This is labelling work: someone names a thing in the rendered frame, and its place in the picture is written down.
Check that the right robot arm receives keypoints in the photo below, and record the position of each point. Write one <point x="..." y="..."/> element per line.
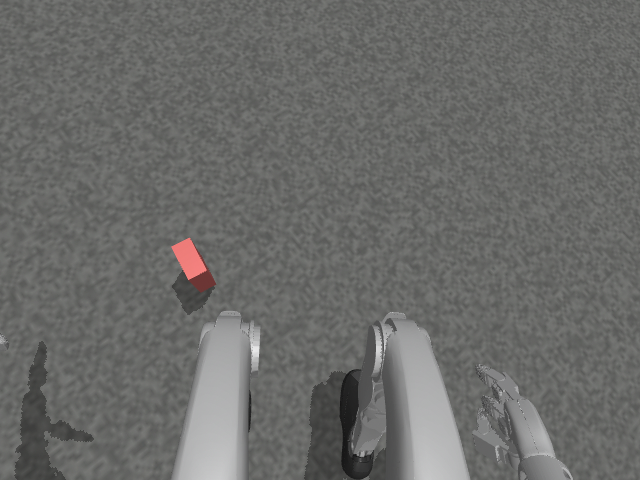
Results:
<point x="543" y="468"/>

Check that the carton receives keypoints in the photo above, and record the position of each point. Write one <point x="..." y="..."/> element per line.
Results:
<point x="193" y="265"/>

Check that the right robot hand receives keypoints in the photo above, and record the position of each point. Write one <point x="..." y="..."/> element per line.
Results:
<point x="518" y="420"/>

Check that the right robot foot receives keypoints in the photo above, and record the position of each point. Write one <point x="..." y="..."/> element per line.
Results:
<point x="354" y="466"/>

